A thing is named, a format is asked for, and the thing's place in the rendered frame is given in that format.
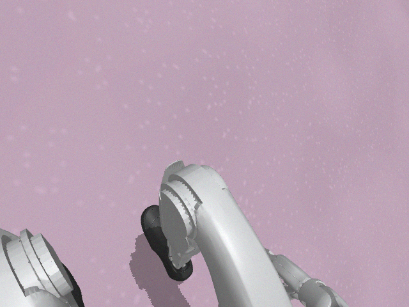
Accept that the right robot arm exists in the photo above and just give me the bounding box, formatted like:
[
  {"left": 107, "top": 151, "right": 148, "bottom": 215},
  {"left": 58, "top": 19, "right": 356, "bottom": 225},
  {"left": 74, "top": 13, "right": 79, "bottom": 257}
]
[{"left": 298, "top": 278, "right": 349, "bottom": 307}]

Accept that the left robot foot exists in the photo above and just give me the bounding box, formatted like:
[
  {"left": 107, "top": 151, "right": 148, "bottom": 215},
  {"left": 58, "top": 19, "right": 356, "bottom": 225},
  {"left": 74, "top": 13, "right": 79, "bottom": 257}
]
[{"left": 62, "top": 263, "right": 85, "bottom": 307}]

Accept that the right robot hand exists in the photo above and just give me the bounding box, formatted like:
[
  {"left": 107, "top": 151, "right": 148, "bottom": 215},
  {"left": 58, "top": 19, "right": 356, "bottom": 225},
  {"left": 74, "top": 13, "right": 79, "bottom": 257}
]
[{"left": 265, "top": 248, "right": 312, "bottom": 300}]

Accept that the right robot foot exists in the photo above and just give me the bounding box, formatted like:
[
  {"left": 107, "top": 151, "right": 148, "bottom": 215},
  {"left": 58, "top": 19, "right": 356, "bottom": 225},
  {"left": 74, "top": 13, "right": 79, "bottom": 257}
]
[{"left": 141, "top": 205, "right": 193, "bottom": 281}]

